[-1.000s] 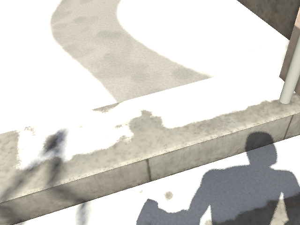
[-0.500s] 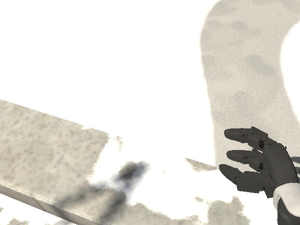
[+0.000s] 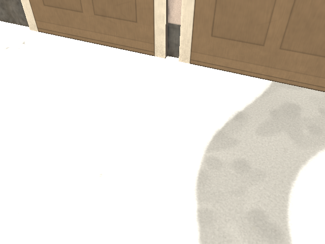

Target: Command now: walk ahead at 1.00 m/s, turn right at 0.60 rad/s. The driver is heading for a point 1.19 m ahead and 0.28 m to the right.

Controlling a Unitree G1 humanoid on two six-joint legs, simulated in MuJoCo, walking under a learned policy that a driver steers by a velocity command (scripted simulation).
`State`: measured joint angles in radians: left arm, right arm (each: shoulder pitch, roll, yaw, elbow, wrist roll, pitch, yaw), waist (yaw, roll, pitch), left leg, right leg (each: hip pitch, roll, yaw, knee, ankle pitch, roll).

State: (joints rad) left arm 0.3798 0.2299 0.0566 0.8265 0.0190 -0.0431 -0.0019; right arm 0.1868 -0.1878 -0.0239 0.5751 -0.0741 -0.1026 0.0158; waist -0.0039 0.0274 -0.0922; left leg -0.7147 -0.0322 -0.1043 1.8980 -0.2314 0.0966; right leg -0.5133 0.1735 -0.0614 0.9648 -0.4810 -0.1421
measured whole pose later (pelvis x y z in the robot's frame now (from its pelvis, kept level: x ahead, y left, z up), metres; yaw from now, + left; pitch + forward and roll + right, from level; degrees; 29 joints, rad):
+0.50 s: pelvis +0.46 -0.06 +0.06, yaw -25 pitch +3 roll +3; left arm 0.11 0.36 0.06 0.62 0.04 0.00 -0.05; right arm 0.44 -0.32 -0.07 0.80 -0.03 -0.12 -0.02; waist -0.05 -0.06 -0.04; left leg -0.08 -0.02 0.16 0.37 -0.35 -0.01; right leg -0.76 -0.04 0.00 1.33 -0.28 -0.10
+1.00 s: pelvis +0.88 -0.32 +0.05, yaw -32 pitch +0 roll -2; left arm 0.45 0.27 0.04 0.84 0.02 -0.12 -0.02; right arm 0.19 -0.25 -0.02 0.70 -0.01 -0.02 0.04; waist 0.03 0.02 0.02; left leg -0.83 0.10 -0.01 0.97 -0.01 0.07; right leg 0.08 0.13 -0.15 0.24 -0.30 -0.10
